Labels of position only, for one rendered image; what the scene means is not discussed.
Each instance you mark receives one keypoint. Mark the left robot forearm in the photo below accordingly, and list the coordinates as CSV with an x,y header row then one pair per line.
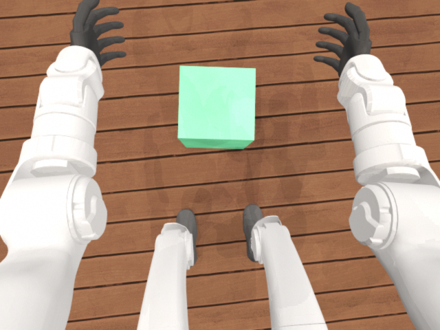
x,y
62,140

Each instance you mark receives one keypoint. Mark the left robot upper arm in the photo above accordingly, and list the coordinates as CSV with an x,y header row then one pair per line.
x,y
46,223

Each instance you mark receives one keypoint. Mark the right robot foot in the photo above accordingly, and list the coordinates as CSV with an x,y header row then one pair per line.
x,y
251,214

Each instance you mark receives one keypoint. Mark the left robot shin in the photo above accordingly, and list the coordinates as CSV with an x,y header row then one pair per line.
x,y
171,226

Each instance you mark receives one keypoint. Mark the robot left hand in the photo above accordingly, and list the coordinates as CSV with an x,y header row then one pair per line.
x,y
85,32

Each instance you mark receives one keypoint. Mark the right robot forearm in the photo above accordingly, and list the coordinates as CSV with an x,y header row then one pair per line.
x,y
380,127

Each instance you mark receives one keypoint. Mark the robot right hand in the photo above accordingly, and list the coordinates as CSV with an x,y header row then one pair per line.
x,y
355,43

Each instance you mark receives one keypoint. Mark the carton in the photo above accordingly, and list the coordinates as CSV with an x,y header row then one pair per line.
x,y
216,107

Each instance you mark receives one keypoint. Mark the right robot upper arm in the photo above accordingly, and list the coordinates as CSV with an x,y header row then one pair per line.
x,y
401,225

